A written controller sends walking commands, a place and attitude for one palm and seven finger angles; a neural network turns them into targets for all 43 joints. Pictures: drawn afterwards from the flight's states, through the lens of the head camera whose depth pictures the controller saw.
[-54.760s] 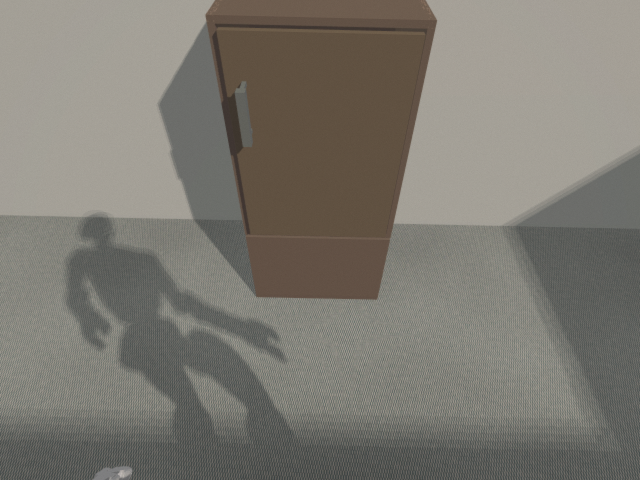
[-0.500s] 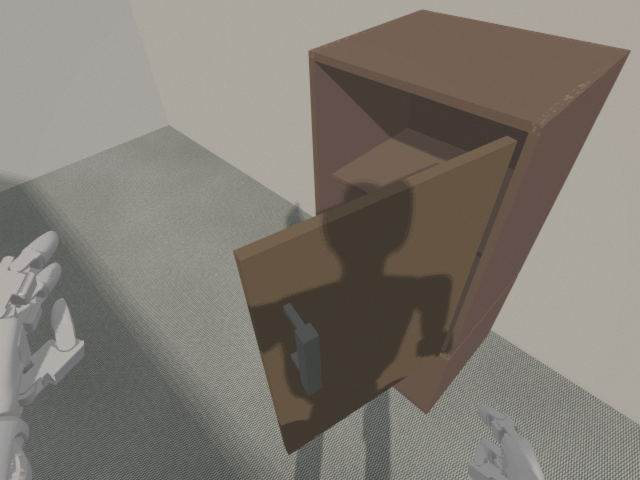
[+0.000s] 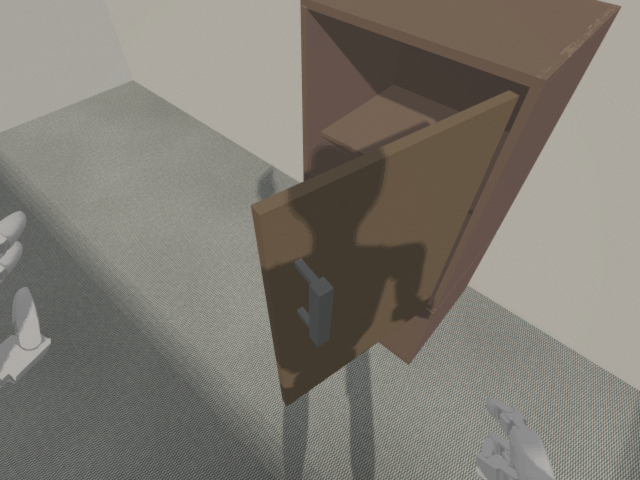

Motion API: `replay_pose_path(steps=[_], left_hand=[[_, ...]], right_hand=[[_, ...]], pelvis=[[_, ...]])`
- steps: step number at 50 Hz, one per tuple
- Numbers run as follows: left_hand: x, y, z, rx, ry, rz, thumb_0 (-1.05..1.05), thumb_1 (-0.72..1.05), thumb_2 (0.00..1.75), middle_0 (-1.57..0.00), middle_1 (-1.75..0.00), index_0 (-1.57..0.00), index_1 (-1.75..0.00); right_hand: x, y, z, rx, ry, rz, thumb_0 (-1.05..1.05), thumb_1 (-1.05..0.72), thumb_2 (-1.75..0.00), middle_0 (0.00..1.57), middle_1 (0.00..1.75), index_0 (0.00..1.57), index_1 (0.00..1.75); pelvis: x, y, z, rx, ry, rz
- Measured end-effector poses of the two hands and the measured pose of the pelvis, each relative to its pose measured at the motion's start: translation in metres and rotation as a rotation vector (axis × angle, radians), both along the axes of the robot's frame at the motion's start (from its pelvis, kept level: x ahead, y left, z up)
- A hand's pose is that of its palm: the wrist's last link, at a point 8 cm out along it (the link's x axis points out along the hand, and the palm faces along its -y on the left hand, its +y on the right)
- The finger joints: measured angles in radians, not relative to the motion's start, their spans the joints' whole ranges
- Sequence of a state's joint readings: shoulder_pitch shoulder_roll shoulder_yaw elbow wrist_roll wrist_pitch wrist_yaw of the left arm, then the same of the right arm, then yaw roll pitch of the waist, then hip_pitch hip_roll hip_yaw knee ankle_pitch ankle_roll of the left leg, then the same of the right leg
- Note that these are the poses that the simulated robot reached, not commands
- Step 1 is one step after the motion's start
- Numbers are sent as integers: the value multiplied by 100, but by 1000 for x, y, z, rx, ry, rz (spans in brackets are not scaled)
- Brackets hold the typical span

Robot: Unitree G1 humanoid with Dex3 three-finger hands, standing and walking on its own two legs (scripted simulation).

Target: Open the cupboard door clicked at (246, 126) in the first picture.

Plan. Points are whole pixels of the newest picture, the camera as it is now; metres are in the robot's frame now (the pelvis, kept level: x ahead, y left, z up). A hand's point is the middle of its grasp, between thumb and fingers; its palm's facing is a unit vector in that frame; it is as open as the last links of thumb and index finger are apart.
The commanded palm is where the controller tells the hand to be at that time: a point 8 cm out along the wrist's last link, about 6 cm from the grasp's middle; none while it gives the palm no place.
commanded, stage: step back with the hand held close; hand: left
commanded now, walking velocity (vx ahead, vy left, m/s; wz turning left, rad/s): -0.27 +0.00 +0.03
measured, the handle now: (311, 303) +0.33 +0.04 +0.03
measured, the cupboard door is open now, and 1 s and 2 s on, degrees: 76 76 76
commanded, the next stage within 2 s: stop stepping back and stand still in 0.72 s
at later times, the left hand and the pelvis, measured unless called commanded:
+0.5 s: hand out of the picture +0.13 +0.30 +0.17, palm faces +0.47 -0.76 -0.45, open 7.4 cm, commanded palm +0.06 +0.32 +0.18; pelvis -0.07 +0.02 -0.01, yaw +3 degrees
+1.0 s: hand out of the picture +0.03 +0.27 +0.18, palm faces +0.40 -0.80 -0.45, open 7.4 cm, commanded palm -0.02 +0.31 +0.18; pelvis -0.17 +0.02 -0.03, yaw -1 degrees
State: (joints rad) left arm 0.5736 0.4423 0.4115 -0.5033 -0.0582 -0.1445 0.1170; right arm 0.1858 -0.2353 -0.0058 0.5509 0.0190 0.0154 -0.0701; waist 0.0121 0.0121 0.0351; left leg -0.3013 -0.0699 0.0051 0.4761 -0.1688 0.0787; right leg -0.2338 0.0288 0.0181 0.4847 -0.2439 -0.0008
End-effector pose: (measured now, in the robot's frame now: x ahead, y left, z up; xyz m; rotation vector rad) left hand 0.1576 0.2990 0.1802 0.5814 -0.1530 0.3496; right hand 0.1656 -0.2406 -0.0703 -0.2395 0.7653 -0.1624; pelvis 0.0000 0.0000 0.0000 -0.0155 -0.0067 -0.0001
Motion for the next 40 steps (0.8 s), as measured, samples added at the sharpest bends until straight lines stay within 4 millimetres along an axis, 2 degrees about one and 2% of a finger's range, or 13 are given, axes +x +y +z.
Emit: replay_pose_path(steps=[5, 14, 19, 22, 25, 29, 35, 40], left_hand=[[-20, 1, 2, 8, -46, 21, 2, 89, 90, -21, -31, -21, -31], [-46, -2, -10, -52, -99, 35, 2, 89, 90, -21, -31, -21, -31], [-56, 9, -14, -65, -153, 7, 2, 89, 90, -21, -31, -21, -31], [-64, 22, -11, -21, -158, 7, 2, 89, 90, -21, -31, -21, -31], [-74, 33, 3, 18, -177, 25, 2, 89, 90, -21, -31, -21, -31], [-89, 39, 15, 13, -215, 37, 2, 89, 90, -21, -31, -21, -31], [-98, 28, -2, -81, -168, -7, 1, 89, 90, -21, -31, -21, -31], [-117, 4, -6, -29, -161, -123, 2, 89, 90, -21, -31, -21, -31]], right_hand=[[-15, 1, -2, 1, -25, 7, 1, -90, -90, 21, 30, 21, 30], [-48, -1, -6, -22, -1, 19, 1, -90, -90, 21, 30, 21, 30], [-68, 0, -6, -77, 42, 6, 1, -90, -90, 21, 30, 21, 30], [-75, 7, -3, -94, 32, 4, 1, -90, -90, 21, 30, 21, 30], [-79, 20, 2, -79, 20, 26, 1, -90, -90, 21, 30, 20, 30], [-82, 39, 8, -41, 9, 64, 1, -90, -90, 21, 30, 21, 30], [-86, 56, 12, -4, -36, 119, 1, -90, -90, 21, 30, 21, 30], [-107, 51, -1, 20, -75, 131, 1, -90, -90, 21, 30, 21, 30]], pelvis=[[-16, 0, -4, -5, -7, 2], [-39, -2, -9, -29, -3, 30], [-51, 7, -14, -46, -16, 55], [-58, 13, -15, -57, -19, 50], [-66, 17, -9, -81, 0, 60], [-76, 19, -1, -93, 46, 36], [-104, 17, 0, -84, 103, 12], [-144, 9, -17, -33, 100, -29]])
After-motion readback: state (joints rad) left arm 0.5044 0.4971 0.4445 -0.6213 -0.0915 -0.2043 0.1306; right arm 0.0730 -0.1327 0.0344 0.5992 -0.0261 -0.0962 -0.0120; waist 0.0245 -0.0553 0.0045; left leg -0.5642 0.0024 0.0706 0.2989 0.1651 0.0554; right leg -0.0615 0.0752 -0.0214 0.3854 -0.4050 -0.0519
